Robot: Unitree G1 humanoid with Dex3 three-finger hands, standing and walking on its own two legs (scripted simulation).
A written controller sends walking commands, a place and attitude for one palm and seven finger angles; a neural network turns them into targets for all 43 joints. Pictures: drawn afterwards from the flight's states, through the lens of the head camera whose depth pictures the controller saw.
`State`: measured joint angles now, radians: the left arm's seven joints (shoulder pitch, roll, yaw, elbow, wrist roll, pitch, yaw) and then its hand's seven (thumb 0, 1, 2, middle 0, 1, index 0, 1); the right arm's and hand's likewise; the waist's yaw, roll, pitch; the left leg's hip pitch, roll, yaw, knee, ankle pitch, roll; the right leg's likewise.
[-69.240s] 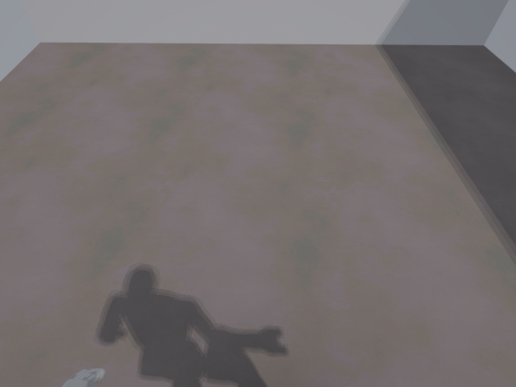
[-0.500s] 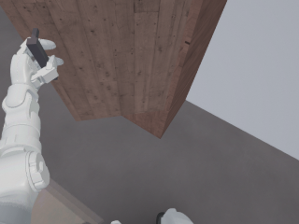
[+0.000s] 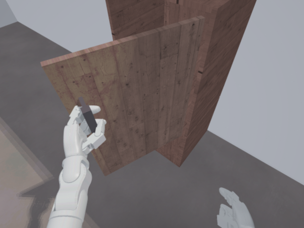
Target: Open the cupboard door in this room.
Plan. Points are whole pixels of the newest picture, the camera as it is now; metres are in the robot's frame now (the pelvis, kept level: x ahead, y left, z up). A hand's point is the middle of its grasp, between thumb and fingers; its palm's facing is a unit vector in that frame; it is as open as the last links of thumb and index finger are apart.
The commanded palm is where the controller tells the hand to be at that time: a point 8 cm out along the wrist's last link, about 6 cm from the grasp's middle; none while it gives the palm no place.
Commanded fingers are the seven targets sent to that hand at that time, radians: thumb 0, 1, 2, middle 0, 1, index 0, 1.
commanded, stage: pull the door open along its arc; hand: left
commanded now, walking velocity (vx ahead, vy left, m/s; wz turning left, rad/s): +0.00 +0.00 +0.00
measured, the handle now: (90, 119) +0.38 +0.19 +0.08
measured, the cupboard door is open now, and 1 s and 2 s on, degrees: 69 82 82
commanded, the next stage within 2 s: open thumb and fingers to let go in 0.34 s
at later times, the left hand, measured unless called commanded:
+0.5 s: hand (125, 153) +0.28 +0.08 +0.09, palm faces +0.46 -0.89 -0.02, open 6.0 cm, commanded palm +0.23 +0.12 +0.08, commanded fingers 0.00 0.62 0.78 -0.38 -1.32 -0.38 -1.32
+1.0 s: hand (122, 149) +0.28 +0.09 +0.09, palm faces +0.46 -0.89 +0.00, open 13.1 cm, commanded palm +0.23 +0.12 +0.08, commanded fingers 0.00 -0.50 0.30 -0.24 -0.85 -0.24 -0.85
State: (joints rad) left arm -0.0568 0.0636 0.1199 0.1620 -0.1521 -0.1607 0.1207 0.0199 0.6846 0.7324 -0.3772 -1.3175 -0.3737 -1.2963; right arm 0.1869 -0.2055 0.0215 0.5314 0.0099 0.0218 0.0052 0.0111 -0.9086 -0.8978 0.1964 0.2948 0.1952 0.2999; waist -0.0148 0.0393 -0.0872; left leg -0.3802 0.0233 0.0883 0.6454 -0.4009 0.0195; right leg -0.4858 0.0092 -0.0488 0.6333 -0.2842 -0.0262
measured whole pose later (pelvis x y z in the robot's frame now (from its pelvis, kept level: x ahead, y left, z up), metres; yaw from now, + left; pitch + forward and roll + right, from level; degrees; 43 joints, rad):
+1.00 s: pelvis -0.02 -0.02 +0.00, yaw +4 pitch +2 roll +0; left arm -0.02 -0.12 -0.17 0.09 0.06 -0.04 0.56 0.00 -0.34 0.37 -0.31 -1.17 -0.31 -1.18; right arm 0.15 -0.18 0.03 0.60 -0.06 0.05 -0.04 0.01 -0.91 -0.90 0.20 0.30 0.20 0.30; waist 0.02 0.05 -0.04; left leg -0.31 0.01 0.01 0.64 -0.36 0.00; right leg -0.38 -0.01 -0.12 0.63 -0.28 -0.05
